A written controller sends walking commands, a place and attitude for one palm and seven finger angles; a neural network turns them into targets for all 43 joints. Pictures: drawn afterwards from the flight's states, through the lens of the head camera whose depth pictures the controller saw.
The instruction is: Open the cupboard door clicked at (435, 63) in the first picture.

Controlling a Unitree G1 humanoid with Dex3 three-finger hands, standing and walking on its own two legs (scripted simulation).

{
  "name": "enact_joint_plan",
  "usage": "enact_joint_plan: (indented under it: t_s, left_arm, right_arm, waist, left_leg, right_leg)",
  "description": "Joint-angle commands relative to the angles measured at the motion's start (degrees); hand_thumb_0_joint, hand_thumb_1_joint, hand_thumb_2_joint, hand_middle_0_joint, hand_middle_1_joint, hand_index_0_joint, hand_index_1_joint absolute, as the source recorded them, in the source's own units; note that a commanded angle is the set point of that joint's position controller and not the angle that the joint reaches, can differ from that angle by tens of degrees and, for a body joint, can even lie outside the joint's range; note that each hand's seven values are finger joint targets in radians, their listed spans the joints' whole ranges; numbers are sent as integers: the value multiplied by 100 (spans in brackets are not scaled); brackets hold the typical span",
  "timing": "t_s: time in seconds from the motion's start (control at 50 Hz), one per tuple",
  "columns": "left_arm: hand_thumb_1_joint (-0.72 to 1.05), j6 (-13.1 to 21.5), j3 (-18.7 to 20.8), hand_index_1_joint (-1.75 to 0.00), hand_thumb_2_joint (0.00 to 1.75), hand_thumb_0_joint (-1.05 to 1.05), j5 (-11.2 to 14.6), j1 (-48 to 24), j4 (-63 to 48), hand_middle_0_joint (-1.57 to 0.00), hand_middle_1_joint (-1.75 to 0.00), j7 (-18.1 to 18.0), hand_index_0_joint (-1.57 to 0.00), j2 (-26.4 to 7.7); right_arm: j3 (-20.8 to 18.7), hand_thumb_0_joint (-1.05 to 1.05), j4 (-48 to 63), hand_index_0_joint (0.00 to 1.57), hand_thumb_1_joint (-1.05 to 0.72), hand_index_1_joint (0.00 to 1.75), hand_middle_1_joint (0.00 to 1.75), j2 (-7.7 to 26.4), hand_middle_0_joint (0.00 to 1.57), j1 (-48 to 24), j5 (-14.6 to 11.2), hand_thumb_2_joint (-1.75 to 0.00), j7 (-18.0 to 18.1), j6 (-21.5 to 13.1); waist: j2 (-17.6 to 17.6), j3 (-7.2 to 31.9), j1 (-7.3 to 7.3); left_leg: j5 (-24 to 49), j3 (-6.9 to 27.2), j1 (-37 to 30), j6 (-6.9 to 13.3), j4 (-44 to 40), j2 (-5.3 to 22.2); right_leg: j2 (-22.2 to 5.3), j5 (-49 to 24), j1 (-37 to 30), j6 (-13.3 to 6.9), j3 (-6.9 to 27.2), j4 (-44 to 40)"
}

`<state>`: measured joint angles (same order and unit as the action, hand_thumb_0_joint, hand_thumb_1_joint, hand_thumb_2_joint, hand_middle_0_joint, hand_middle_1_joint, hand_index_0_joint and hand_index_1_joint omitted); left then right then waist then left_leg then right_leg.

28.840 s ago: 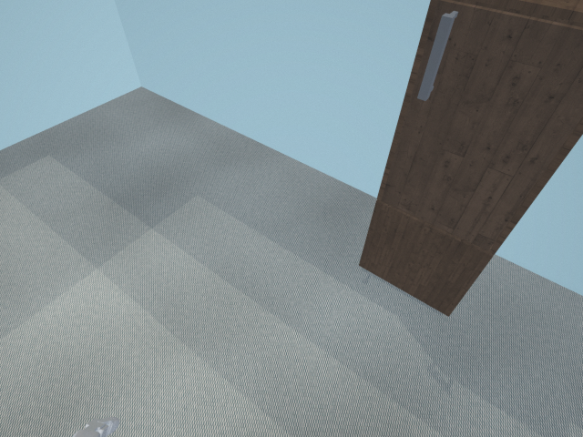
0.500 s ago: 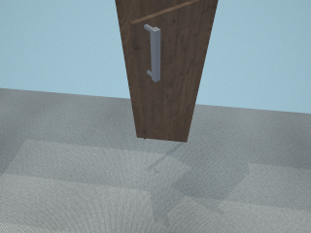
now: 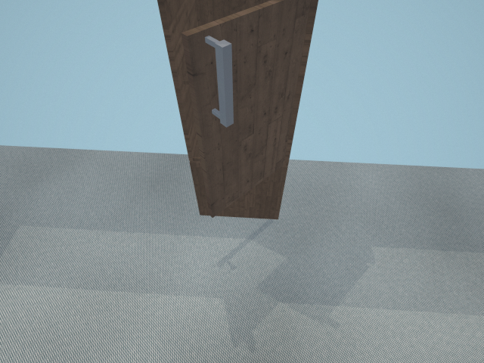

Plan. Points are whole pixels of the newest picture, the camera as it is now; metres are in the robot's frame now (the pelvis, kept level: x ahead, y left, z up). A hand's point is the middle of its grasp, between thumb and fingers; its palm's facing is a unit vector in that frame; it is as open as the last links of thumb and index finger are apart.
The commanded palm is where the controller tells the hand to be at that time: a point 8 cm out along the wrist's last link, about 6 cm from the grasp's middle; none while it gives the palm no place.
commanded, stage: walk to a spot facing it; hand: left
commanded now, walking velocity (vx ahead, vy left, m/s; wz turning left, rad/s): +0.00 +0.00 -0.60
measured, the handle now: (219, 84) +0.60 +0.09 +0.14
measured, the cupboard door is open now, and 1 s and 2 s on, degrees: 46 46 46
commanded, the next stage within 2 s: none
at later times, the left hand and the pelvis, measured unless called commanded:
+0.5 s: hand out of the picture +0.05 +0.16 -0.16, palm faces -0.20 -0.94 -0.29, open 7.4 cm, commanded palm none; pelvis -0.03 -0.03 +0.00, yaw -16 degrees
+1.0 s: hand (157, 355) +0.16 +0.18 -0.18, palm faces -0.45 -0.87 -0.21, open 7.4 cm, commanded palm none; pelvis -0.02 +0.02 +0.00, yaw -32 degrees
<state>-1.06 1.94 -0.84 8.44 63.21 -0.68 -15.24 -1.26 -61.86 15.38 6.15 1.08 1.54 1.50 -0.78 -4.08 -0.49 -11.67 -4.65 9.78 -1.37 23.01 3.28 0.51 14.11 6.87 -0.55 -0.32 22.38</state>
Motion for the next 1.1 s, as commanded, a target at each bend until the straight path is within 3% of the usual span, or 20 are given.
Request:
enact_joint_plan:
  t_s: [0.0, 0.08, 0.12, 0.18, 0.22, 0.24, 0.26, 0.28, 0.3, 0.32, 0.36, 0.44, 0.64, 0.74, 0.78, 0.8, 0.82, 0.86, 0.94, 1.08]
  left_arm:
    - [90, -51, 258, -30, 90, 0, -10, 142, -530, -20, -30, -6, -20, -854]
    - [90, -122, 299, -30, 90, 0, -33, 138, -801, -20, -30, 60, -20, -669]
    - [90, -167, 308, -30, 90, 0, -37, 173, -925, -20, -30, 104, -20, -477]
    - [90, -214, 344, -30, 90, 0, -47, 150, -1106, -20, -30, 143, -20, -305]
    - [90, -141, 372, -30, 90, 0, -41, 556, -1020, -20, -30, 169, -20, -234]
    - [90, -104, 425, -30, 90, 0, -52, 973, -912, -20, -30, 171, -20, -311]
    - [90, -37, 511, -30, 90, 0, -118, 1178, -843, -20, -30, 120, -20, -713]
    - [90, 2, 613, -30, 90, 0, -145, 1162, -878, -20, -30, 23, -20, -1278]
    - [90, 3, 597, -30, 90, 0, -65, 1184, -885, -20, -30, -33, -20, -1234]
    - [90, -1, 554, -30, 90, 0, -50, 924, -989, -20, -30, -49, -20, -1036]
    - [90, 19, 522, -30, 90, 0, -34, 506, -1104, -20, -30, -101, -20, -720]
    - [90, 86, 508, -30, 90, 0, -32, 737, -1072, -20, -30, -126, -20, -607]
    - [90, 38, 584, -30, 90, 0, -94, 1015, -1065, -20, -30, -85, -20, -721]
    - [90, -6, 596, -30, 90, 0, -80, 646, -1187, -20, -30, -82, -20, -786]
    - [90, -38, 532, -30, 90, 0, 5, 337, -1327, -20, -30, -49, -20, -599]
    - [90, -58, 467, -30, 90, 0, 75, 497, -1421, -20, -30, 19, -20, -265]
    - [90, -56, 459, -30, 90, 0, 10, 284, -1508, -20, -30, 57, -20, -376]
    - [90, -74, 503, -30, 90, 0, -103, 224, -1535, -20, -30, 129, -20, -471]
    - [90, -125, 470, -30, 90, 0, -58, 274, -1469, -20, -30, 244, -20, -276]
    - [90, -147, 361, -30, 90, 0, -46, -336, -1656, -20, -30, 307, -20, -121]
  right_arm:
    - [-255, 0, 410, 20, -90, 30, 30, 715, 20, 341, 21, -90, 69, 2]
    - [-353, 0, 621, 20, -90, 30, 30, 806, 20, 425, 47, -90, 89, 1]
    - [-414, 0, 677, 20, -90, 30, 30, 911, 20, 486, 68, -90, 97, -36]
    - [-426, 0, 815, 20, -90, 30, 30, 858, 20, 409, 102, -90, 92, -81]
    - [-441, 0, 895, 20, -90, 30, 30, 807, 20, 165, 107, -90, 85, -68]
    - [-449, 0, 974, 20, -90, 30, 30, 791, 20, -11, 61, -90, 81, -39]
    - [-453, 0, 1062, 20, -90, 30, 30, 521, 20, -59, -8, -90, 69, 8]
    - [-371, 0, 1278, 20, -90, 30, 30, 132, 20, -153, -34, -90, 21, 13]
    - [-394, 0, 1219, 20, -90, 30, 30, 299, 20, -68, -34, -90, 11, 71]
    - [-397, 0, 1174, 20, -90, 30, 30, 215, 20, -27, -33, -90, -28, 77]
    - [-423, 0, 1044, 20, -90, 30, 30, 245, 20, -13, -17, -90, -6, 91]
    - [-391, 0, 1040, 20, -90, 30, 30, 118, 20, 14, -28, -90, -5, 96]
    - [-371, 0, 1361, 20, -90, 30, 30, 79, 20, -458, -81, -90, 52, 10]
    - [-354, 0, 1328, 20, -90, 30, 30, 96, 20, -18, -138, -90, 95, -74]
    - [-374, 0, 1143, 20, -90, 30, 30, 362, 20, 606, -121, -90, 151, -165]
    - [-468, 0, 1208, 20, -90, 30, 30, 897, 20, 595, -20, -90, 176, -215]
    - [-497, 0, 1308, 20, -90, 30, 30, 1119, 20, 637, 19, -90, 205, -160]
    - [-372, 0, 1446, 20, -90, 30, 30, 768, 20, 429, 104, -90, 201, -179]
    - [-325, 0, 1443, 20, -90, 30, 30, 593, 20, 440, 71, -90, 203, -220]
    - [-388, 0, 1172, 20, -90, 30, 30, 682, 20, 1081, 92, -90, 118, -206]
  waist:
    - [75, 308, 105]
    - [-404, 283, 99]
    - [-1109, 303, 87]
    - [-1235, 388, 31]
    - [-939, 565, -197]
    - [-356, 651, -410]
    - [992, 575, -497]
    - [2398, 274, -516]
    - [1767, 324, -475]
    - [1134, 166, -289]
    - [1064, 312, -90]
    - [571, 732, -87]
    - [842, 622, -269]
    - [841, 861, -28]
    - [225, 1025, 284]
    - [-1344, 963, 224]
    - [-1632, 730, 259]
    - [-699, 434, 92]
    - [-1006, 587, -10]
    - [-1109, 419, 254]
  left_leg:
    - [762, 182, -254, 127, 208, 607]
    - [179, 521, -210, 381, -91, 1056]
    - [233, 949, -95, 779, -557, 1688]
    - [693, 870, 102, 1078, -604, 2074]
    - [1025, 283, 229, 752, 102, 1788]
    - [581, -9, 523, 487, 757, 1491]
    - [-613, -424, 1132, 71, 1985, 722]
    - [-2510, -371, 2361, -188, 3483, -159]
    - [-2394, 391, 2353, -114, 4244, -33]
    - [-1974, 520, 2505, -122, 4447, 70]
    - [-1291, 606, 2516, -211, 4630, 145]
    - [-997, 603, 2316, -293, 4205, 30]
    - [-1470, 680, 1959, -238, 2823, -206]
    - [-1057, 717, 886, -145, 1213, -348]
    - [-126, 920, -820, -17, -187, 125]
    - [44, 2465, -1462, 430, -800, 1584]
    - [869, 2969, -1005, 981, -842, 2459]
    - [2027, 2336, -351, 1219, -608, 2154]
    - [3278, 769, -758, 832, -69, 1347]
    - [2546, 297, -582, 790, -119, 1482]
  right_leg:
    - [-698, -1871, 630, -213, 652, 239]
    - [-292, -968, 1209, -120, 528, 955]
    - [-37, 619, 1448, -25, 140, 2149]
    - [-269, 1704, 1501, 10, 87, 3036]
    - [-250, 1128, 892, 18, -111, 2054]
    - [-225, 264, 373, 21, -139, 1197]
    - [-861, -669, 145, -186, 1035, -124]
    - [-2055, -2096, -11, -716, 3045, -684]
    - [-2125, -1970, 113, -1076, 2910, -605]
    - [-1918, -1305, 269, -1184, 2561, -600]
    - [-1405, -1626, 142, -907, 2311, -361]
    - [-1210, -2350, -316, -839, 2058, -150]
    - [-1172, -2377, -295, -1144, 2845, -149]
    - [-919, -2760, 149, -901, 2962, 228]
    - [-309, -1468, 1365, -372, 2317, 733]
    - [496, 799, 2606, -13, 1408, 1696]
    - [397, 2204, 2782, 255, 576, 2952]
    - [155, 1743, 2686, 363, 487, 4123]
    - [-70, 1195, 2776, 449, 92, 4435]
    - [-220, 892, 2191, 378, -314, 2912]
